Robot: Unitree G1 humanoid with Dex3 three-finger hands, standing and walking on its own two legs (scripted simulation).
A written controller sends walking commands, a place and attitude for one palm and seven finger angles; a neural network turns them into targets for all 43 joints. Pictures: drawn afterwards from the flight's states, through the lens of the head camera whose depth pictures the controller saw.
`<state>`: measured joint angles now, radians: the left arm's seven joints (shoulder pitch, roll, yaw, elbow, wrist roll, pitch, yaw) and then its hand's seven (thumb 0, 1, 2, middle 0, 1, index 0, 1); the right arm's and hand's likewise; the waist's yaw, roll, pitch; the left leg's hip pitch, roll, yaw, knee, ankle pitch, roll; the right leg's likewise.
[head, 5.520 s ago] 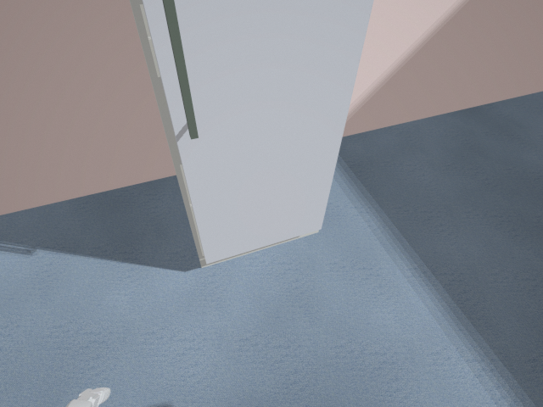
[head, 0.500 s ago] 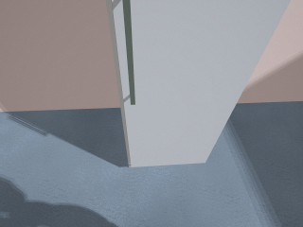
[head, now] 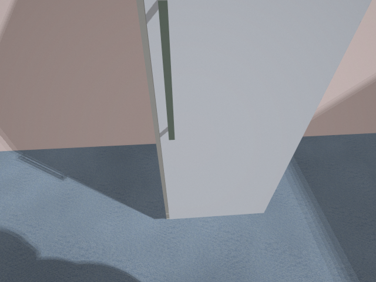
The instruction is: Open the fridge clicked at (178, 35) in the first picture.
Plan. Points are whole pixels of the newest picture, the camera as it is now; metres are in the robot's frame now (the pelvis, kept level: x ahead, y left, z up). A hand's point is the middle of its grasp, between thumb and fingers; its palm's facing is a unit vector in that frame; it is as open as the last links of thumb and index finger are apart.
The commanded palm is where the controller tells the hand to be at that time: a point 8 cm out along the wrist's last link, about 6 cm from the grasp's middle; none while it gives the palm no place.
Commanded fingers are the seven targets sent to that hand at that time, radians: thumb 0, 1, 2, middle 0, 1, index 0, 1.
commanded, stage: come to a stop and stand still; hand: left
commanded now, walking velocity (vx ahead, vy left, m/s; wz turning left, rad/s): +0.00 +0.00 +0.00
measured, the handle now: (168, 80) +0.55 +0.08 +0.17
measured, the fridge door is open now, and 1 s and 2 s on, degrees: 0 0 0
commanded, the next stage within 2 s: look again from close up in 0.34 s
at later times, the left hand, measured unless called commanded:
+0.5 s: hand out of the picture +0.01 +0.17 -0.17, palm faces +0.01 -0.98 -0.17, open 7.4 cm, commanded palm none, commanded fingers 0.00 0.90 0.90 -0.20 -0.30 -0.20 -0.30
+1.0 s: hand out of the picture -0.01 +0.15 -0.17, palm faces +0.02 -0.99 -0.16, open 7.4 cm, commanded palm none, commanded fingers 0.00 0.90 0.90 -0.20 -0.30 -0.20 -0.30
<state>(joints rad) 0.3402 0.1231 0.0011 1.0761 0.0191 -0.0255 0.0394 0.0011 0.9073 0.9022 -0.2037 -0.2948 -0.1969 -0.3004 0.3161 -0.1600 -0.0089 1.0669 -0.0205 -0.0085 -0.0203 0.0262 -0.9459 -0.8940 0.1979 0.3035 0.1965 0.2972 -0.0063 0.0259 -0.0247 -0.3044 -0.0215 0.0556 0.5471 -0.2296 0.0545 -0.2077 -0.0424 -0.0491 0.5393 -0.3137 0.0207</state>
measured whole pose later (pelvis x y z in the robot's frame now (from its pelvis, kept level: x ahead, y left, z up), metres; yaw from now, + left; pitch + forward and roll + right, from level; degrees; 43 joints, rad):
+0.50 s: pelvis +0.01 +0.00 +0.01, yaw -1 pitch -1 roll +0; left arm 0.31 0.16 0.00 1.08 0.02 -0.01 0.03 0.00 0.91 0.90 -0.20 -0.29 -0.20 -0.30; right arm 0.26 -0.16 0.00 1.10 -0.01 -0.02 -0.02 0.01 -0.92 -0.89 0.20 0.30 0.20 0.30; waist 0.00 -0.02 0.02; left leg -0.25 -0.02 0.07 0.47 -0.21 0.05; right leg -0.16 -0.04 -0.03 0.47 -0.29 0.03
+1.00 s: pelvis +0.01 -0.01 +0.01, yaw +0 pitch -1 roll +0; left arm 0.34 0.14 -0.01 1.10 0.02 -0.01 0.03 0.00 0.91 0.90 -0.20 -0.29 -0.20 -0.30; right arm 0.27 -0.15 0.00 1.13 -0.01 -0.02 -0.02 0.01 -0.92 -0.89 0.20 0.30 0.20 0.30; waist 0.01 -0.02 0.02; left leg -0.24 -0.02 0.06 0.44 -0.19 0.04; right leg -0.16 -0.03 -0.04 0.45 -0.28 0.01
